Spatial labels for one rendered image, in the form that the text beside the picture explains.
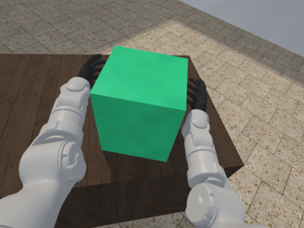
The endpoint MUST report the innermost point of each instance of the right robot forearm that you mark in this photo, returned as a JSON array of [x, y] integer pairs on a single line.
[[203, 165]]

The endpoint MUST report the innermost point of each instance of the pedestal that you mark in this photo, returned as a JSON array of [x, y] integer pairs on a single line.
[[116, 187]]

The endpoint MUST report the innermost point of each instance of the robot left hand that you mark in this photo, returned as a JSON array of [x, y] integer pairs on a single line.
[[89, 68]]

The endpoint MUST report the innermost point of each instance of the carton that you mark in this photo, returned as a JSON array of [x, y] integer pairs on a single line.
[[139, 101]]

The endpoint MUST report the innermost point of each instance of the left robot forearm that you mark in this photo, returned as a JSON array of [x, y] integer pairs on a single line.
[[68, 114]]

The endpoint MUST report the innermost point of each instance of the robot right upper arm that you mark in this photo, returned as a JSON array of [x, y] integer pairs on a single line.
[[211, 206]]

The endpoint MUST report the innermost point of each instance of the robot right hand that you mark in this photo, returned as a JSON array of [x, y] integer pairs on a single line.
[[200, 99]]

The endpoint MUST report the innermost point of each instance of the robot left upper arm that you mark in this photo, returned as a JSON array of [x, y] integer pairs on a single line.
[[48, 172]]

